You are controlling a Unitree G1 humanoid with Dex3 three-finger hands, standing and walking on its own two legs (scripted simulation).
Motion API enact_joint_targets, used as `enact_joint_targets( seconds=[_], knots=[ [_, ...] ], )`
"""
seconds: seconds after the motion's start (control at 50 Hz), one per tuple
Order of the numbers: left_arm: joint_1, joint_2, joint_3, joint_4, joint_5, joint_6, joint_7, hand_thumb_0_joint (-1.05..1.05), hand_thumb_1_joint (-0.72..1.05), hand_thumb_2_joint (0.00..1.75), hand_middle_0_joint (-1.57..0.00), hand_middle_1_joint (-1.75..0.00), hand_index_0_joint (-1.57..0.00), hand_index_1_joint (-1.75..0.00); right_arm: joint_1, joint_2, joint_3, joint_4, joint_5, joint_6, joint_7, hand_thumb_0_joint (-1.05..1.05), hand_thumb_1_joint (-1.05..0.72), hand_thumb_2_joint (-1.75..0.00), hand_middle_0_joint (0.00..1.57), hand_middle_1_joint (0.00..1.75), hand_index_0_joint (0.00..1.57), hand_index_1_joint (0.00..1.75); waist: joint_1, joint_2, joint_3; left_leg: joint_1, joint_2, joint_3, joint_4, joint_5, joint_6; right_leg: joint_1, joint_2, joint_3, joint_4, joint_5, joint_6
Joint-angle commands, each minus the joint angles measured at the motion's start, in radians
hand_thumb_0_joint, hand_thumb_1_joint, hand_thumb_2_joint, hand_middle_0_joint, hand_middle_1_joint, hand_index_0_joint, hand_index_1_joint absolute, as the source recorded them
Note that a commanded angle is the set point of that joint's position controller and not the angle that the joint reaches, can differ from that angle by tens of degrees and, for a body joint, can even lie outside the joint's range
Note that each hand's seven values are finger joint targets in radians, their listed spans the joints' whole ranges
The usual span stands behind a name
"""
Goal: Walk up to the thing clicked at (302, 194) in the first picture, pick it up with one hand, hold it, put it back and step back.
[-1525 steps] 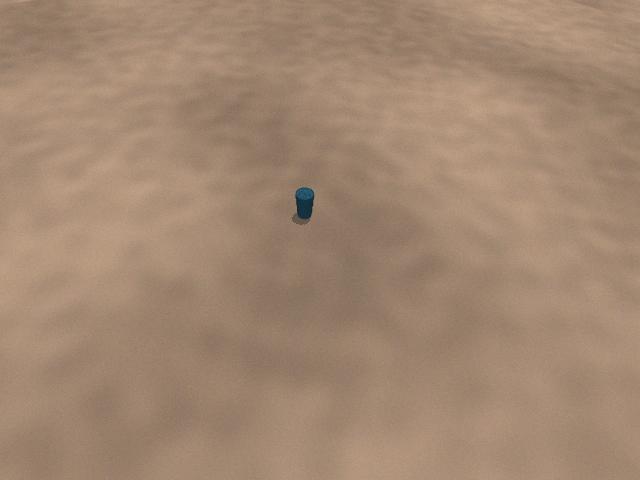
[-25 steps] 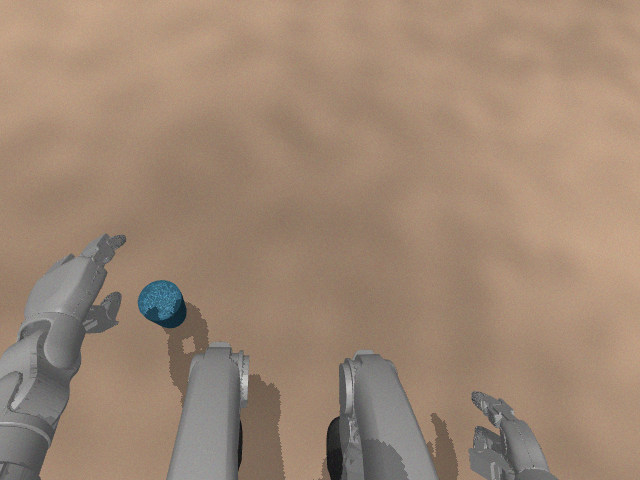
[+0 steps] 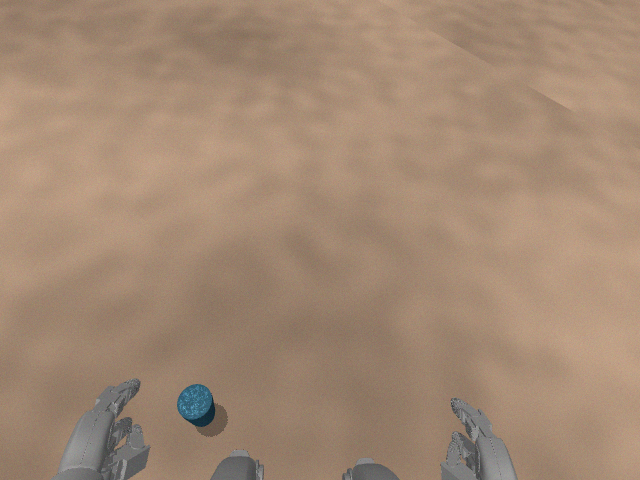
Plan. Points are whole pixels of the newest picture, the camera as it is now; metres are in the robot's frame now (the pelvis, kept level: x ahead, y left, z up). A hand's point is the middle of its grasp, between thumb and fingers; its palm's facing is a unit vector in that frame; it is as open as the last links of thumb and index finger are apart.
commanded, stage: home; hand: left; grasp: from above
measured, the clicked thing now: (199, 408) +0.38 +0.24 -0.61
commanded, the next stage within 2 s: none
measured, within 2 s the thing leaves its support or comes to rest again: neither
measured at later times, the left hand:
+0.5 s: hand (138, 467) +0.18 +0.17 +0.00, palm faces +0.07 -0.98 -0.19, open 7.5 cm
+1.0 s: hand (135, 461) +0.18 +0.18 +0.00, palm faces +0.05 -0.98 -0.20, open 7.4 cm
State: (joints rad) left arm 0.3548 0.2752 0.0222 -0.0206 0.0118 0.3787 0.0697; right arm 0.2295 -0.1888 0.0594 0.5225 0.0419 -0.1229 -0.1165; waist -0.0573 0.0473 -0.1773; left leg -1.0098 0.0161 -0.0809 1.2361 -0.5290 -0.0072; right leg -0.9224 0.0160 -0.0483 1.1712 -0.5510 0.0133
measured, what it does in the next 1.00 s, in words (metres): stands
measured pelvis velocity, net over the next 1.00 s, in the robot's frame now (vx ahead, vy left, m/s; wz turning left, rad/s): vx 0.02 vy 0.00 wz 0.01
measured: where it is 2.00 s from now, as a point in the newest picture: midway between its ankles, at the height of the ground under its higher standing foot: outside the picture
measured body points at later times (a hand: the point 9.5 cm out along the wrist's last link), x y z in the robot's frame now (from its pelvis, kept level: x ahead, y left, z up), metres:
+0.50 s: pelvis +0.02 -0.01 +0.04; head +0.04 +0.00 +0.49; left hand +0.17 +0.23 +0.01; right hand +0.20 -0.25 -0.01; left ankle +0.03 +0.12 -0.64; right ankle +0.01 -0.13 -0.64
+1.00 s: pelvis +0.02 +0.00 +0.04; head +0.04 +0.00 +0.49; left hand +0.18 +0.23 +0.01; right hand +0.18 -0.24 -0.02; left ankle +0.03 +0.12 -0.64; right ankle +0.01 -0.13 -0.64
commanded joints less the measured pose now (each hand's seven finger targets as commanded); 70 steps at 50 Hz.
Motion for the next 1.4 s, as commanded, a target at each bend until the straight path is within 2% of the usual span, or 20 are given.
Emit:
enact_joint_targets(
  seconds=[0.0, 0.1, 0.16, 0.28, 0.44, 0.46, 0.64, 0.7, 0.92, 0.96, 1.0, 1.1, 1.12, 1.18, 1.2, 1.3, 1.32, 1.34, 1.36, 1.38],
  knots=[
    [0.089, 0.066, 0.076, -0.263, -0.057, 0.025, 0.016, 0.0, 0.9, 0.9, -0.2, -0.3, -0.2, -0.3, 0.007, -0.13, -0.055, -0.163, -0.006, -0.068, -0.051, 0.0, -0.9, -0.9, 0.2, 0.3, 0.2, 0.3, -0.001, 0.021, -0.2, 0.335, -0.016, 0.021, -0.278, 0.28, 0.021, 0.245, 0.022, -0.006, -0.28, 0.294, -0.025],
    [0.157, 0.04, 0.074, -0.308, -0.082, 0.054, 0.0, 0.0, 0.9, 0.9, -0.2, -0.3, -0.2, -0.3, 0.02, -0.127, -0.055, -0.185, -0.012, -0.098, -0.076, 0.0, -0.9, -0.9, 0.2, 0.3, 0.2, 0.3, -0.001, 0.001, -0.11, 0.373, -0.016, 0.029, -0.332, 0.286, 0.025, 0.277, 0.022, -0.016, -0.344, 0.303, -0.019],
    [0.171, 0.036, 0.078, -0.308, -0.078, 0.054, -0.015, 0.0, 0.9, 0.9, -0.2, -0.3, -0.2, -0.3, 0.023, -0.132, -0.063, -0.189, -0.017, -0.112, -0.081, 0.0, -0.9, -0.9, 0.2, 0.3, 0.2, 0.3, 0.002, -0.01, -0.07, 0.383, -0.015, 0.029, -0.366, 0.25, 0.027, 0.281, 0.021, -0.019, -0.372, 0.261, -0.02],
    [0.141, 0.039, 0.065, -0.294, -0.064, 0.036, -0.04, 0.0, 0.9, 0.9, -0.2, -0.3, -0.2, -0.3, 0.021, -0.15, -0.076, -0.185, -0.026, -0.141, -0.079, 0.0, -0.9, -0.9, 0.2, 0.3, 0.2, 0.3, 0.0, -0.01, -0.048, 0.411, -0.013, 0.038, -0.377, 0.271, 0.023, 0.282, 0.018, -0.023, -0.372, 0.271, -0.017],
    [0.123, 0.054, 0.077, -0.31, -0.058, 0.025, -0.045, 0.0, 0.89, 0.9, -0.2, -0.3, -0.2, -0.3, 0.003, -0.156, -0.076, -0.18, -0.032, -0.158, -0.073, 0.0, -0.9, -0.9, 0.2, 0.3, 0.2, 0.3, 0.01, 0.003, -0.062, 0.434, -0.017, 0.046, -0.378, 0.267, 0.021, 0.301, 0.013, -0.016, -0.381, 0.277, -0.013],
    [0.123, 0.051, 0.07, -0.303, -0.058, 0.023, -0.046, 0.0, 0.85, 0.87, -0.19, -0.29, -0.19, -0.29, 0.0, -0.153, -0.074, -0.177, -0.033, -0.158, -0.072, 0.0, -0.9, -0.9, 0.2, 0.3, 0.2, 0.3, 0.016, 0.004, -0.054, 0.422, -0.02, 0.046, -0.378, 0.253, 0.022, 0.305, 0.011, -0.015, -0.386, 0.266, -0.011],
    [0.128, 0.048, 0.063, -0.299, -0.057, 0.017, -0.041, 0.0, 0.9, 0.9, -0.2, -0.3, -0.2, -0.3, -0.007, -0.152, -0.072, -0.169, -0.035, -0.16, -0.075, 0.0, -0.9, -0.9, 0.2, 0.3, 0.2, 0.3, 0.011, -0.022, -0.076, 0.43, -0.019, 0.045, -0.369, 0.273, 0.025, 0.316, 0.012, -0.012, -0.386, 0.29, -0.008],
    [0.127, 0.05, 0.068, -0.303, -0.059, 0.016, -0.041, 0.0, 0.9, 0.9, -0.2, -0.3, -0.2, -0.3, -0.003, -0.152, -0.075, -0.163, -0.036, -0.161, -0.077, 0.0, -0.9, -0.9, 0.2, 0.3, 0.2, 0.3, 0.012, 0.001, -0.096, 0.445, -0.016, 0.043, -0.37, 0.287, 0.022, 0.316, 0.012, -0.012, -0.377, 0.3, -0.011],
    [0.139, 0.051, 0.067, -0.29, -0.058, 0.017, -0.04, 0.0, 0.9, 0.9, -0.2, -0.3, -0.2, -0.3, -0.01, -0.153, -0.076, -0.165, -0.034, -0.158, -0.074, 0.0, -0.9, -0.9, 0.2, 0.3, 0.2, 0.3, 0.024, -0.001, -0.056, 0.427, -0.01, 0.035, -0.39, 0.266, 0.018, 0.311, 0.019, -0.021, -0.373, 0.263, -0.017],
    [0.143, 0.051, 0.072, -0.296, -0.061, 0.016, -0.04, 0.0, 0.9, 0.9, -0.2, -0.3, -0.2, -0.3, -0.006, -0.153, -0.078, -0.163, -0.034, -0.156, -0.073, 0.0, -0.9, -0.9, 0.2, 0.3, 0.2, 0.3, 0.028, -0.004, -0.083, 0.431, -0.01, 0.034, -0.385, 0.286, 0.018, 0.326, 0.018, -0.02, -0.37, 0.281, -0.018],
    [0.128, 0.053, 0.066, -0.3, -0.063, 0.017, -0.042, 0.0, 0.9, 0.9, -0.2, -0.3, -0.2, -0.3, -0.009, -0.158, -0.076, -0.165, -0.033, -0.155, -0.071, 0.0, -0.9, -0.9, 0.2, 0.3, 0.2, 0.3, 0.018, -0.007, -0.061, 0.429, -0.01, 0.036, -0.381, 0.282, 0.02, 0.321, 0.017, -0.018, -0.376, 0.283, -0.014],
    [0.124, 0.052, 0.061, -0.309, -0.057, 0.019, -0.041, 0.0, 0.9, 0.9, -0.2, -0.3, -0.2, -0.3, -0.001, -0.155, -0.079, -0.163, -0.035, -0.152, -0.071, 0.0, -0.9, -0.9, 0.2, 0.3, 0.2, 0.3, 0.017, 0.021, -0.08, 0.447, -0.006, 0.027, -0.391, 0.298, 0.014, 0.312, 0.019, -0.021, -0.359, 0.287, -0.02],
    [0.137, 0.047, 0.065, -0.283, -0.057, 0.022, -0.039, 0.0, 0.9, 0.9, -0.2, -0.3, -0.2, -0.3, -0.007, -0.156, -0.078, -0.163, -0.035, -0.152, -0.07, 0.0, -0.9, -0.9, 0.2, 0.3, 0.2, 0.3, 0.024, -0.005, -0.051, 0.428, -0.006, 0.029, -0.392, 0.278, 0.015, 0.312, 0.02, -0.025, -0.367, 0.27, -0.019],
    [0.115, 0.053, 0.061, -0.308, -0.057, 0.017, -0.042, 0.0, 0.9, 0.9, -0.2, -0.3, -0.2, -0.3, -0.003, -0.156, -0.078, -0.165, -0.035, -0.152, -0.069, 0.0, -0.9, -0.9, 0.2, 0.3, 0.2, 0.3, 0.018, 0.019, -0.068, 0.431, -0.007, 0.026, -0.4, 0.247, 0.016, 0.308, 0.018, -0.021, -0.367, 0.247, -0.021],
    [0.127, 0.05, 0.064, -0.292, -0.059, 0.021, -0.042, 0.0, 0.9, 0.9, -0.2, -0.3, -0.2, -0.3, -0.008, -0.158, -0.079, -0.167, -0.034, -0.152, -0.07, 0.0, -0.9, -0.9, 0.2, 0.3, 0.2, 0.3, 0.02, 0.011, -0.042, 0.422, -0.007, 0.032, -0.401, 0.233, 0.017, 0.298, 0.018, -0.02, -0.374, 0.233, -0.02],
    [0.139, 0.056, 0.069, -0.283, -0.061, 0.023, -0.043, 0.0, 0.9, 0.9, -0.2, -0.3, -0.2, -0.3, 0.006, -0.162, -0.083, -0.157, -0.035, -0.155, -0.072, 0.0, -0.9, -0.9, 0.2, 0.3, 0.2, 0.3, 0.014, 0.002, -0.067, 0.433, -0.008, 0.032, -0.39, 0.25, 0.019, 0.306, 0.015, -0.015, -0.371, 0.248, -0.017],
    [0.117, 0.054, 0.058, -0.319, -0.06, 0.02, -0.044, 0.0, 0.9, 0.9, -0.2, -0.3, -0.2, -0.3, -0.007, -0.16, -0.079, -0.17, -0.034, -0.157, -0.071, 0.0, -0.9, -0.9, 0.2, 0.3, 0.2, 0.3, 0.017, 0.014, -0.071, 0.436, -0.007, 0.029, -0.395, 0.251, 0.018, 0.299, 0.018, -0.017, -0.368, 0.249, -0.018],
    [0.136, 0.05, 0.063, -0.275, -0.058, 0.023, -0.043, 0.0, 0.9, 0.9, -0.2, -0.3, -0.2, -0.3, -0.002, -0.164, -0.082, -0.156, -0.036, -0.157, -0.071, 0.0, -0.9, -0.9, 0.2, 0.3, 0.2, 0.3, 0.013, 0.014, -0.042, 0.43, -0.004, 0.025, -0.401, 0.233, 0.016, 0.291, 0.019, -0.02, -0.363, 0.232, -0.019],
    [0.113, 0.053, 0.063, -0.326, -0.061, 0.018, -0.044, 0.0, 0.9, 0.9, -0.2, -0.3, -0.2, -0.3, -0.007, -0.155, -0.079, -0.17, -0.034, -0.157, -0.071, 0.0, -0.9, -0.9, 0.2, 0.3, 0.2, 0.3, 0.019, 0.018, -0.073, 0.434, -0.007, 0.03, -0.394, 0.248, 0.016, 0.299, 0.016, -0.017, -0.366, 0.245, -0.02],
    [0.137, 0.058, 0.07, -0.272, -0.059, 0.023, -0.042, 0.0, 0.9, 0.9, -0.2, -0.3, -0.2, -0.3, 0.002, -0.166, -0.085, -0.155, -0.035, -0.155, -0.074, 0.0, -0.9, -0.9, 0.2, 0.3, 0.2, 0.3, 0.011, -0.007, -0.053, 0.424, -0.007, 0.029, -0.395, 0.226, 0.019, 0.294, 0.017, -0.018, -0.372, 0.225, -0.017]
  ],
)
